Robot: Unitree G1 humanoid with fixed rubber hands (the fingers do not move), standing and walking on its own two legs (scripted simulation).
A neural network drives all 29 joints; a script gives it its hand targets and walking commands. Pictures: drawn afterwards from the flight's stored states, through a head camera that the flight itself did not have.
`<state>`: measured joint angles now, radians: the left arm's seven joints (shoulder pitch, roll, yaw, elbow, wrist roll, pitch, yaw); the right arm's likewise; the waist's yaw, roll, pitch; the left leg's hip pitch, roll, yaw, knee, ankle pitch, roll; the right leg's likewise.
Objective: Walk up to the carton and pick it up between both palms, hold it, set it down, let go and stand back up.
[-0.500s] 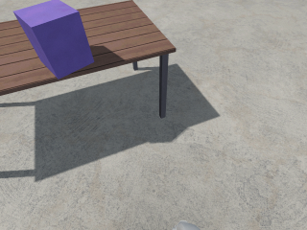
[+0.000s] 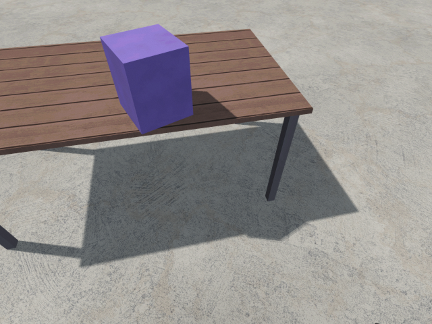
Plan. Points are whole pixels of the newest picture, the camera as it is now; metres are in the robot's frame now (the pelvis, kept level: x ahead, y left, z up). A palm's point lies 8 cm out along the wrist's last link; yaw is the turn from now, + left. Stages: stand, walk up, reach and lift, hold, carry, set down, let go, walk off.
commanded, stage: walk up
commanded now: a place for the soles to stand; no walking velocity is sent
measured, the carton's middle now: (150, 78) +0.87 +0.23 +0.01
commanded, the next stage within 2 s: none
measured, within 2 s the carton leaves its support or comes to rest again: neither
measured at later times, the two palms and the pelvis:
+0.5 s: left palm out of the picture +0.13 +0.33 -0.07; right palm (364, 300) +0.21 -0.29 -0.11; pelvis +0.11 +0.00 +0.01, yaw +5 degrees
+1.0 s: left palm (38, 283) +0.26 +0.40 -0.13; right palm (318, 240) +0.33 -0.22 -0.08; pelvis +0.24 +0.08 -0.01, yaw +9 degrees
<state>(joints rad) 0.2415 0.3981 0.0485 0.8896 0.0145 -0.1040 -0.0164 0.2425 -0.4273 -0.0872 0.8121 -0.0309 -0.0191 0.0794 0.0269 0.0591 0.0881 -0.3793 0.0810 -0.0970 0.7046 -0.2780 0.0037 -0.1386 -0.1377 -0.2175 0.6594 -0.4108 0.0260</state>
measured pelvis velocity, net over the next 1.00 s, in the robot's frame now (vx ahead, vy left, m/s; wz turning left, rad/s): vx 0.24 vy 0.08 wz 0.16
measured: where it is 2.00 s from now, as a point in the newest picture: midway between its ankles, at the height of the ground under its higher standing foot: (199, 296)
